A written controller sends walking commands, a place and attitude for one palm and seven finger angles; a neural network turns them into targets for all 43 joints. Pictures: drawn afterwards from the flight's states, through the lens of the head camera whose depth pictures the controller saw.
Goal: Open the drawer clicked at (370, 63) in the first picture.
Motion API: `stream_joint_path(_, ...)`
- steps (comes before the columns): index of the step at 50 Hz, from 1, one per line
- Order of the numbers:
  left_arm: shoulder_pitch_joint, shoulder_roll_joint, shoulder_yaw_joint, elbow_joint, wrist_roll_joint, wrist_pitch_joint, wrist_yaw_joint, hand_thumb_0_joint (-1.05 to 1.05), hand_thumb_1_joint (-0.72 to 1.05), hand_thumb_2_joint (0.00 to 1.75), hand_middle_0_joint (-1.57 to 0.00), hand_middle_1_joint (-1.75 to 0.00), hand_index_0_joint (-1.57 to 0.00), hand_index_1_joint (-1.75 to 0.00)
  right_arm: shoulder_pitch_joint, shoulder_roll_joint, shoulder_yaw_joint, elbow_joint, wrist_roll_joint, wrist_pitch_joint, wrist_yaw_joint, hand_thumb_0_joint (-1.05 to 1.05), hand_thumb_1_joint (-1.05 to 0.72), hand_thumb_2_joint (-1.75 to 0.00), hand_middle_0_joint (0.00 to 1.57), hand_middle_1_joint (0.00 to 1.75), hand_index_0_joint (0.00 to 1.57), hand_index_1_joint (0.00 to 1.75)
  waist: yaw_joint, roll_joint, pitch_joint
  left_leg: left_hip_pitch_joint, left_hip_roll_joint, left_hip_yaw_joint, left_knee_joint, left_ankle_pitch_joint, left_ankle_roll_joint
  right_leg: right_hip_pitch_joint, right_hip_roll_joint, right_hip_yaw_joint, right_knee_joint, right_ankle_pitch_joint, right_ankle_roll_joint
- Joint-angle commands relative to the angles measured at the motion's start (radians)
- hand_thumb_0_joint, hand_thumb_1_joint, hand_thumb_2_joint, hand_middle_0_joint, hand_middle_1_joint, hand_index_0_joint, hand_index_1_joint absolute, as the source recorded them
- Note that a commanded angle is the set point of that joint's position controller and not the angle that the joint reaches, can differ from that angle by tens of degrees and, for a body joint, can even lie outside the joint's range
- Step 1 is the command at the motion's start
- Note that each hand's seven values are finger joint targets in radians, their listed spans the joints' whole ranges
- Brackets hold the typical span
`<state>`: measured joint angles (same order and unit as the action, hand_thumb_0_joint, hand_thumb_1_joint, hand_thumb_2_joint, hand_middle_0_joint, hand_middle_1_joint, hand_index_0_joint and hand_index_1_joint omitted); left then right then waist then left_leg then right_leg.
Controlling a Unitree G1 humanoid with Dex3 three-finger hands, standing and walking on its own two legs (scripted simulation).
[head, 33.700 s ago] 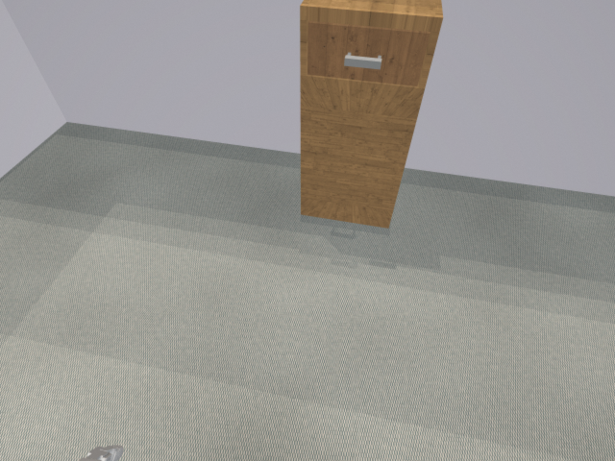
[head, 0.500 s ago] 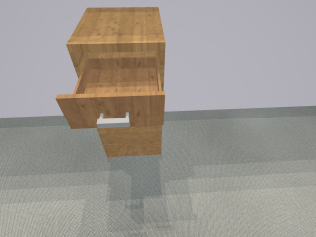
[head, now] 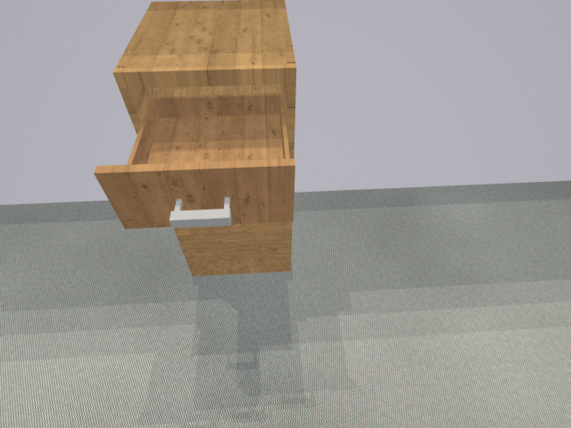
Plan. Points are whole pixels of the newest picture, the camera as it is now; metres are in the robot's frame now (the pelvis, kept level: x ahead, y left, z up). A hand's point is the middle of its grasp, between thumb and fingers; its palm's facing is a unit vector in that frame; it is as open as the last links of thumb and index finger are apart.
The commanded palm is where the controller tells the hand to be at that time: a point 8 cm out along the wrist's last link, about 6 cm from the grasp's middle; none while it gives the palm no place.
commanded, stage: look to check the result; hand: left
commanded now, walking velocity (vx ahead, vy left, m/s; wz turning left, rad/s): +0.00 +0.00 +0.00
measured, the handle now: (202, 210) +0.49 +0.19 -0.02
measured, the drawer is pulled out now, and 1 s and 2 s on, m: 0.28 0.28 0.28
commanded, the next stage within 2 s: stand and wait in 0.12 s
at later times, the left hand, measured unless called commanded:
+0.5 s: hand out of the picture +0.03 +0.19 -0.17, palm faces +0.03 -0.97 -0.23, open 7.4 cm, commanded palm none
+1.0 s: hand out of the picture +0.06 +0.20 -0.16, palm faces +0.02 -0.96 -0.26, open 7.4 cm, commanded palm none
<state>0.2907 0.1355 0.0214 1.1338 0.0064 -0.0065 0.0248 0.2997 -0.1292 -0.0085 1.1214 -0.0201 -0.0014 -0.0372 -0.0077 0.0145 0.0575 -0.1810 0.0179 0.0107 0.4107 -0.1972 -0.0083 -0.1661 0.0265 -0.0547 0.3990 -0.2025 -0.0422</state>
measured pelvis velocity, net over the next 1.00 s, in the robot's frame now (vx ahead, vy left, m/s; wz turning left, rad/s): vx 0.02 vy -0.01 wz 0.01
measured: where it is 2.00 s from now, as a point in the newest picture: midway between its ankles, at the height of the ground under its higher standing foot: outside the picture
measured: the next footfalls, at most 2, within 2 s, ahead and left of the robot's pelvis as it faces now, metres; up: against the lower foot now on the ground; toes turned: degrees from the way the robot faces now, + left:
none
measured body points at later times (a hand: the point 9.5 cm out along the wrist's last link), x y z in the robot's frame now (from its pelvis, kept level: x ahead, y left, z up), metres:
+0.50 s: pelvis +0.01 +0.00 +0.00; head +0.03 -0.01 +0.45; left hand +0.03 +0.24 -0.15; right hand +0.02 -0.24 -0.16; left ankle +0.02 +0.13 -0.74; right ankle +0.01 -0.09 -0.74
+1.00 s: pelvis +0.02 -0.01 +0.00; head +0.04 -0.01 +0.45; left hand +0.06 +0.25 -0.14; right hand +0.05 -0.26 -0.15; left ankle +0.02 +0.13 -0.74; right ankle +0.01 -0.09 -0.74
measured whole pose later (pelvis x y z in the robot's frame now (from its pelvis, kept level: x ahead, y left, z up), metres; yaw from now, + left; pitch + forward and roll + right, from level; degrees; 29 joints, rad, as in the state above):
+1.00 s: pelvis +0.02 -0.01 +0.00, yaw +0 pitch -1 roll +0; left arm 0.19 0.22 0.03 1.13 0.01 -0.02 0.01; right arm 0.20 -0.23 0.00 1.12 -0.02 0.00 -0.03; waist -0.01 0.02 0.05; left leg -0.12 0.02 0.00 0.34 -0.19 -0.02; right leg -0.11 0.03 -0.06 0.33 -0.20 -0.05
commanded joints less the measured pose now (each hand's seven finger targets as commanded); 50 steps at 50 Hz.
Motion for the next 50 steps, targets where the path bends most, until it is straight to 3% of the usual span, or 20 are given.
stream_joint_path(1,0.055,0.124,0.019,-0.030,0.003,-0.011,0.012,0.00,0.90,0.90,-0.20,-0.30,-0.20,-0.30,0.069,-0.097,-0.020,-0.024,0.005,-0.006,-0.010,0.00,-0.90,-0.90,0.20,0.30,0.20,0.30,0.002,-0.019,0.033,0.002,0.073,-0.070,-0.074,0.042,0.037,-0.042,-0.114,0.114,-0.109,-0.005,-0.007)
stream_joint_path(5,0.050,0.139,0.023,-0.036,0.005,-0.013,0.011,0.00,0.90,0.90,-0.20,-0.30,-0.20,-0.30,0.056,-0.107,-0.023,-0.027,0.006,-0.005,-0.008,0.00,-0.90,-0.90,0.20,0.30,0.20,0.30,0.003,-0.020,0.038,0.009,0.071,-0.068,-0.073,0.038,0.035,-0.051,-0.113,0.121,-0.119,-0.020,-0.009)
stream_joint_path(6,0.041,0.135,0.021,-0.037,0.004,-0.012,0.011,0.00,0.90,0.90,-0.20,-0.30,-0.20,-0.30,0.053,-0.107,-0.022,-0.026,0.003,-0.005,-0.008,0.00,-0.90,-0.90,0.20,0.30,0.20,0.30,0.001,0.003,0.040,0.004,0.070,-0.069,-0.072,0.038,0.035,-0.047,-0.116,0.121,-0.118,-0.014,-0.008)
stream_joint_path(15,0.011,0.170,0.027,-0.044,0.005,-0.017,0.008,0.00,0.90,0.90,-0.20,-0.30,-0.20,-0.30,0.015,-0.142,-0.027,-0.034,0.006,-0.008,-0.007,0.00,-0.90,-0.90,0.20,0.30,0.20,0.30,0.003,-0.023,0.022,0.029,0.079,-0.072,-0.081,0.065,0.034,-0.031,-0.116,0.122,-0.119,0.033,-0.009)
stream_joint_path(16,-0.001,0.170,0.026,-0.044,0.004,-0.016,0.008,0.00,0.90,0.90,-0.20,-0.30,-0.20,-0.30,0.016,-0.146,-0.027,-0.031,0.003,-0.008,-0.007,0.00,-0.90,-0.90,0.20,0.30,0.20,0.30,0.000,0.000,0.021,0.020,0.080,-0.071,-0.082,0.067,0.032,-0.020,-0.118,0.121,-0.118,0.039,-0.008)
stream_joint_path(20,-0.005,0.189,0.031,-0.047,0.004,-0.021,0.007,0.00,0.90,0.90,-0.20,-0.30,-0.20,-0.30,-0.007,-0.163,-0.029,-0.038,0.006,-0.010,-0.007,0.00,-0.90,-0.90,0.20,0.30,0.20,0.30,0.005,-0.026,-0.003,0.045,0.081,-0.073,-0.081,0.098,0.033,-0.007,-0.121,0.120,-0.118,0.085,-0.007)
stream_joint_path(24,-0.030,0.204,0.031,-0.047,0.003,-0.022,0.006,0.00,0.90,0.90,-0.20,-0.30,-0.20,-0.30,-0.014,-0.177,-0.028,-0.034,0.004,-0.011,-0.005,0.00,-0.90,-0.90,0.20,0.30,0.20,0.30,0.001,-0.008,-0.019,0.044,0.084,-0.074,-0.089,0.106,0.030,0.018,-0.127,0.120,-0.118,0.109,-0.009)
stream_joint_path(35,-0.054,0.230,0.031,-0.046,0.004,-0.022,0.002,0.00,0.90,0.90,-0.20,-0.30,-0.20,-0.30,-0.054,-0.212,-0.025,-0.037,0.006,-0.010,-0.002,0.00,-0.90,-0.90,0.20,0.30,0.20,0.30,0.005,-0.011,-0.007,0.062,0.088,-0.076,-0.106,0.101,0.029,0.005,-0.127,0.122,-0.141,0.077,-0.004)
stream_joint_path(50,-0.074,0.250,0.033,-0.046,0.004,-0.026,0.003,0.00,0.90,0.90,-0.20,-0.30,-0.20,-0.30,-0.072,-0.236,-0.022,-0.039,0.007,-0.014,-0.003,0.00,-0.90,-0.90,0.20,0.30,0.20,0.30,0.006,-0.016,-0.035,0.083,0.095,-0.078,-0.114,0.163,0.028,0.044,-0.133,0.111,-0.133,0.173,-0.004)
